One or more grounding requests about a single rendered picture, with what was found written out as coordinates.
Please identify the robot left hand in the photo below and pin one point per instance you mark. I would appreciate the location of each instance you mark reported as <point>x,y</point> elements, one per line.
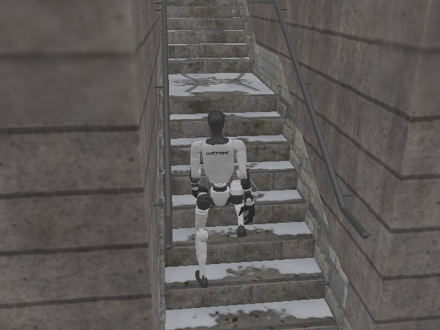
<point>201,189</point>

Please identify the robot left forearm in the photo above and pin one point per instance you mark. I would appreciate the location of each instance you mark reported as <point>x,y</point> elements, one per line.
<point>194,182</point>

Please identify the right robot upper arm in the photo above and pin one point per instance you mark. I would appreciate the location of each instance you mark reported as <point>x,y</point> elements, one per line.
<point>241,158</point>

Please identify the robot left thigh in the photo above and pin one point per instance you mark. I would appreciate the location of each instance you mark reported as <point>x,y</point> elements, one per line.
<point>201,213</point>

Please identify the robot right hand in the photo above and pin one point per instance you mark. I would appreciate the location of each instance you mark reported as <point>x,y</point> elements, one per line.
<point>250,215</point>

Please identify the robot right forearm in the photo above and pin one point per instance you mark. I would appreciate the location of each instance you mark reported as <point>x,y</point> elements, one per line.
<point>247,190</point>

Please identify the left robot upper arm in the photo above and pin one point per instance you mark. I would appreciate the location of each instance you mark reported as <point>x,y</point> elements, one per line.
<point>195,149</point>

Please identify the robot right foot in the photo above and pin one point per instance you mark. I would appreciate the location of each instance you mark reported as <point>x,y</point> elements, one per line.
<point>241,232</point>

